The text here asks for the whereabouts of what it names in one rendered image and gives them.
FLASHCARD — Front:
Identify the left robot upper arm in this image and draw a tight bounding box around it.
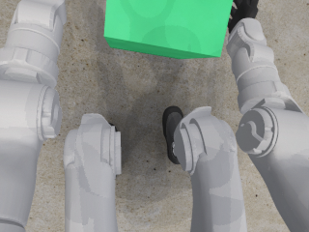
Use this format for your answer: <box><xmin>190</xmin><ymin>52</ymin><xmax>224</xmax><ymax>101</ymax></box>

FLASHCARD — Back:
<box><xmin>0</xmin><ymin>79</ymin><xmax>63</xmax><ymax>232</ymax></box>

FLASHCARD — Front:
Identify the carton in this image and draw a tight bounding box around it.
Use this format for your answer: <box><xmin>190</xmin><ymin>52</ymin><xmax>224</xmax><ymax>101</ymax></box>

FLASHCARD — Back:
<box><xmin>103</xmin><ymin>0</ymin><xmax>233</xmax><ymax>59</ymax></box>

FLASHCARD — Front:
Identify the right robot upper arm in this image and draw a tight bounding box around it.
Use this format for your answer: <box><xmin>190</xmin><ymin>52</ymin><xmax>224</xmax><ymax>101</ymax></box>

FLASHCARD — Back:
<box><xmin>235</xmin><ymin>106</ymin><xmax>309</xmax><ymax>232</ymax></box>

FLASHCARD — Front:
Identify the left robot shin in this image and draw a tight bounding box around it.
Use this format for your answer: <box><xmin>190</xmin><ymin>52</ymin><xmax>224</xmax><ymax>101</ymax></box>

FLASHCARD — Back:
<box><xmin>63</xmin><ymin>113</ymin><xmax>111</xmax><ymax>172</ymax></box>

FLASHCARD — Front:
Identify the robot right forearm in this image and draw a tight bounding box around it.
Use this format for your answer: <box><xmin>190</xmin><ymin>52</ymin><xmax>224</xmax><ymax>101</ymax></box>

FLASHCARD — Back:
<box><xmin>226</xmin><ymin>17</ymin><xmax>306</xmax><ymax>115</ymax></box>

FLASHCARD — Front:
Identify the robot left forearm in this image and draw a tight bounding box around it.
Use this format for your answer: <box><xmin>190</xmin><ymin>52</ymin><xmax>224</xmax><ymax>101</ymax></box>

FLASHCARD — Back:
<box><xmin>0</xmin><ymin>0</ymin><xmax>67</xmax><ymax>89</ymax></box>

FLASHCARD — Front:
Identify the robot right hand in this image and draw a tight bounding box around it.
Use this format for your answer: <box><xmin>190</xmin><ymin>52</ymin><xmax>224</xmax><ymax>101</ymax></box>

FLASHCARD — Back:
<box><xmin>227</xmin><ymin>0</ymin><xmax>259</xmax><ymax>34</ymax></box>

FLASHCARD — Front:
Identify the right robot shin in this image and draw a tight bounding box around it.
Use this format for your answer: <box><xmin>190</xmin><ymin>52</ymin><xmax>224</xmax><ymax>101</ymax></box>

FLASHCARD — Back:
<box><xmin>172</xmin><ymin>106</ymin><xmax>238</xmax><ymax>163</ymax></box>

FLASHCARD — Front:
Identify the robot shin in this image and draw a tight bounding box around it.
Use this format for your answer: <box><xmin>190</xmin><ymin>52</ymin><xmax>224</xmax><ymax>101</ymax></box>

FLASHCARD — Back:
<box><xmin>63</xmin><ymin>113</ymin><xmax>111</xmax><ymax>172</ymax></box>
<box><xmin>172</xmin><ymin>106</ymin><xmax>238</xmax><ymax>163</ymax></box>

